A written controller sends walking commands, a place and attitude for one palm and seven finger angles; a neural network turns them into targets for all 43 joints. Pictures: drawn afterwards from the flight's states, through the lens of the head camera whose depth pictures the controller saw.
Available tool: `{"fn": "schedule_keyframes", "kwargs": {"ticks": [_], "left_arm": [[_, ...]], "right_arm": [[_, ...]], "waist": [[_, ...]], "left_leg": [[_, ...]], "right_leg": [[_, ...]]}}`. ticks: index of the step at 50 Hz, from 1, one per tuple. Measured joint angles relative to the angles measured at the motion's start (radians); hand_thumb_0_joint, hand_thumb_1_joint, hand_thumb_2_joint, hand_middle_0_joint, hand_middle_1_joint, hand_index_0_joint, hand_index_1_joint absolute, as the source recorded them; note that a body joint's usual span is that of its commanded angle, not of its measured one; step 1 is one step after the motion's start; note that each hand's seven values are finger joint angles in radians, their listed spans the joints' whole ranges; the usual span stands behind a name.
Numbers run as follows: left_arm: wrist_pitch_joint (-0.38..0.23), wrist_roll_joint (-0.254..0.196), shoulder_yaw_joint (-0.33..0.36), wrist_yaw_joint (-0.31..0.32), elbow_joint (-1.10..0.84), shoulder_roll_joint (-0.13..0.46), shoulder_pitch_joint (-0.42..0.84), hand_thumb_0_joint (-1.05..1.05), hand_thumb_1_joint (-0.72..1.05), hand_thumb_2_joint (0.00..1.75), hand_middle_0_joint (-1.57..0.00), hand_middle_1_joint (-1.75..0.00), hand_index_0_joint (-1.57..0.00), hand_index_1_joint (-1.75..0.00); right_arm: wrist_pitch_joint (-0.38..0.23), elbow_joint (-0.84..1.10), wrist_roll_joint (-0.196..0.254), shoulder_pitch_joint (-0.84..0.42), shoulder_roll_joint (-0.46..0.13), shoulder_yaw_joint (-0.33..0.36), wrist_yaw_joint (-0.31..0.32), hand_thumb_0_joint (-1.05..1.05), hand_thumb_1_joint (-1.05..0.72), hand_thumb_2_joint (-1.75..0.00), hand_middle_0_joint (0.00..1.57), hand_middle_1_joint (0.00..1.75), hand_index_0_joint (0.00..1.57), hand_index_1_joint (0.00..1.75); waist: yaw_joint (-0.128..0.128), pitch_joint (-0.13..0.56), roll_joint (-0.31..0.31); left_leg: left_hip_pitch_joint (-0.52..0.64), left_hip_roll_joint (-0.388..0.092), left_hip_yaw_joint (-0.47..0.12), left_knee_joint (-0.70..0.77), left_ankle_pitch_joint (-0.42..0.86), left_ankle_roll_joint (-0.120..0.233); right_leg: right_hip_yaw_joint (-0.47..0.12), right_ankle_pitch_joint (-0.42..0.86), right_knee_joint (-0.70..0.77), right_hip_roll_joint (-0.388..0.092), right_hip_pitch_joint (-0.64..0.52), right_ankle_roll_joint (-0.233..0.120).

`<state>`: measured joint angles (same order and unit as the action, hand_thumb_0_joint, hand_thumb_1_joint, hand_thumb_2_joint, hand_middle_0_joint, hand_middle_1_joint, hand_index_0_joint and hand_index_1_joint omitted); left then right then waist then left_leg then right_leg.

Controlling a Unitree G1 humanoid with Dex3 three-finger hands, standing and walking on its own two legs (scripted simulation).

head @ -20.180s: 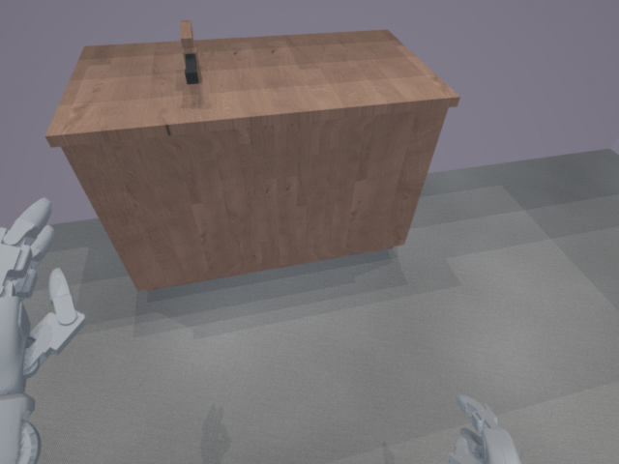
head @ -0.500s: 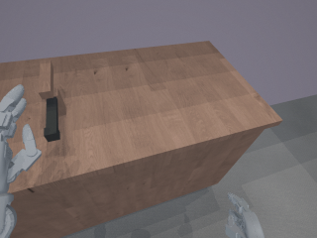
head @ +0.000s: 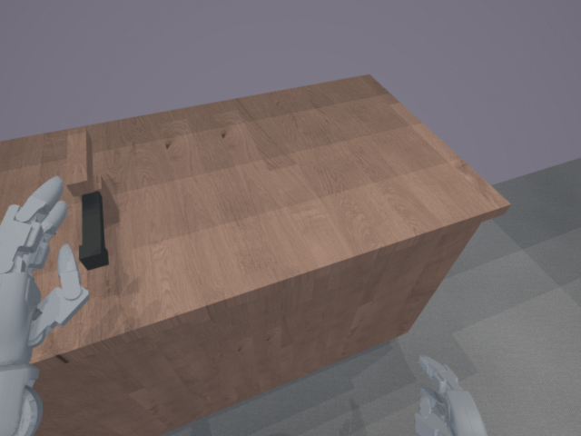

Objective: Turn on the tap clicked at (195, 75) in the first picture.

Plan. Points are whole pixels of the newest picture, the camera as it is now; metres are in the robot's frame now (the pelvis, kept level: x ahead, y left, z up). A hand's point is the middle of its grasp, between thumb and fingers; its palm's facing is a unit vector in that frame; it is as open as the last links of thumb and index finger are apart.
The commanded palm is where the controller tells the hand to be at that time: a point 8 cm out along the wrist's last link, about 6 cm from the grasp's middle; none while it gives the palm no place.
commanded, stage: come to a stop and stand still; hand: left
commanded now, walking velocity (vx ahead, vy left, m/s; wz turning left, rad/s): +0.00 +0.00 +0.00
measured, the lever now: (94, 255) +0.32 +0.31 +0.06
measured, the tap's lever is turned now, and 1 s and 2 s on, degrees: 0 0 0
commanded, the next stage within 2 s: look again from close up in 0.78 s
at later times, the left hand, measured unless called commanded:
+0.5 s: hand (77, 289) +0.22 +0.24 +0.15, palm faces +0.40 -0.86 -0.33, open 7.4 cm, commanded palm +0.16 +0.27 +0.18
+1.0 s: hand (71, 289) +0.22 +0.24 +0.16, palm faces +0.42 -0.85 -0.33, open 7.4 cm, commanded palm +0.16 +0.27 +0.18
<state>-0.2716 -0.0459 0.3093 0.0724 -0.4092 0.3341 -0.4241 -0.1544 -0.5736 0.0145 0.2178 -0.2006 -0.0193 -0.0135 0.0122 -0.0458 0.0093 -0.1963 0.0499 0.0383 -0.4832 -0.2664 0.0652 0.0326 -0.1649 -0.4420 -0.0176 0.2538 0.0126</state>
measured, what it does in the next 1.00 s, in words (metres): stands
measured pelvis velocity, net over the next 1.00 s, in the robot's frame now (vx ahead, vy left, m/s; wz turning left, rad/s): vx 0.01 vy -0.01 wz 0.03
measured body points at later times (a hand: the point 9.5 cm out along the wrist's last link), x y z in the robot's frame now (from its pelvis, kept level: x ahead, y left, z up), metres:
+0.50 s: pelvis +0.01 -0.01 +0.00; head +0.02 +0.01 +0.45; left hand +0.20 +0.29 +0.17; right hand +0.19 -0.23 -0.06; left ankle +0.00 +0.07 -0.74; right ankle +0.05 -0.13 -0.74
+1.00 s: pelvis +0.01 -0.01 +0.00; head +0.03 +0.01 +0.45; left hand +0.19 +0.28 +0.18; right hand +0.20 -0.23 -0.06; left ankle +0.00 +0.07 -0.74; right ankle +0.05 -0.13 -0.74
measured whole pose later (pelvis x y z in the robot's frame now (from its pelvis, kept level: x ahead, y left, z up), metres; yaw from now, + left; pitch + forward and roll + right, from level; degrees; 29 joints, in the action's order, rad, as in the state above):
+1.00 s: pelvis +0.01 -0.01 +0.00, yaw +2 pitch -2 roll -1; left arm -0.22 -0.04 0.34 0.11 -0.47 0.34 -0.41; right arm -0.12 -0.58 0.01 0.20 -0.19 -0.03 0.02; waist 0.04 -0.07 -0.03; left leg -0.16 0.04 0.00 -0.45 -0.26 0.05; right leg 0.07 -0.16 -0.39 0.00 0.20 0.00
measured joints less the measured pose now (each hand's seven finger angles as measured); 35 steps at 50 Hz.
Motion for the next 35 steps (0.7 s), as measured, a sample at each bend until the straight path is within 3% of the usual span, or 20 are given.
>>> {"fn": "schedule_keyframes", "kwargs": {"ticks": [3,6,12,16,23,35], "left_arm": [[0.007,0.003,0.0,-0.008,0.016,0.027,-0.038,0.01,0.89,0.9,-0.22,-0.3,-0.21,-0.3],[0.015,0.0,0.042,0.003,0.045,0.051,-0.001,0.01,0.88,0.9,-0.22,-0.3,-0.22,-0.3],[0.003,0.001,0.061,0.039,0.016,0.003,0.093,0.01,0.89,0.9,-0.21,-0.3,-0.21,-0.3],[-0.011,0.012,0.018,0.039,0.004,-0.023,0.084,0.01,0.89,0.9,-0.21,-0.3,-0.21,-0.3],[0.018,0.015,0.021,0.024,0.04,0.01,0.044,0.01,0.89,0.9,-0.21,-0.3,-0.21,-0.3],[0.019,0.006,0.044,0.028,-0.077,0.026,0.023,0.01,0.89,0.9,-0.21,-0.3,-0.21,-0.3]], "right_arm": [[0.014,-0.014,0.002,0.019,0.011,-0.005,0.024,0.02,-0.91,-0.9,0.2,0.3,0.21,0.3],[0.015,-0.021,0.003,0.037,0.012,-0.008,0.041,0.02,-0.91,-0.9,0.2,0.3,0.21,0.3],[-0.021,-0.036,0.001,0.031,-0.012,-0.006,0.039,0.02,-0.91,-0.9,0.2,0.3,0.21,0.3],[-0.027,-0.031,-0.004,0.011,-0.014,-0.004,0.032,0.02,-0.91,-0.9,0.2,0.3,0.21,0.3],[-0.011,-0.006,-0.006,-0.011,0.006,-0.011,0.034,0.02,-0.91,-0.9,0.2,0.3,0.21,0.3],[0.008,-0.009,-0.006,-0.017,0.004,-0.005,0.029,0.02,-0.91,-0.9,0.2,0.3,0.21,0.3]], "waist": [[0.002,0.006,-0.025],[0.02,0.003,-0.046],[0.05,-0.006,-0.049],[0.042,0.011,-0.039],[0.017,0.007,-0.044],[0.026,-0.025,-0.038]], "left_leg": [[0.006,0.0,-0.008,0.003,0.002,-0.005],[0.005,-0.005,-0.021,-0.001,0.004,-0.01],[0.011,-0.014,-0.03,-0.004,0.005,-0.016],[0.013,-0.018,-0.027,0.004,0.005,-0.016],[0.019,-0.023,-0.022,0.024,0.007,-0.019],[0.032,-0.013,-0.029,0.03,0.001,-0.017]], "right_leg": [[0.008,-0.006,-0.006,0.0,-0.004,-0.005],[0.021,-0.005,-0.003,0.004,-0.011,-0.013],[0.031,0.006,0.018,0.013,-0.029,-0.019],[0.028,0.013,0.036,0.018,-0.034,-0.019],[0.022,0.019,0.059,0.024,-0.04,-0.02],[0.027,0.002,0.051,0.013,-0.049,-0.013]]}}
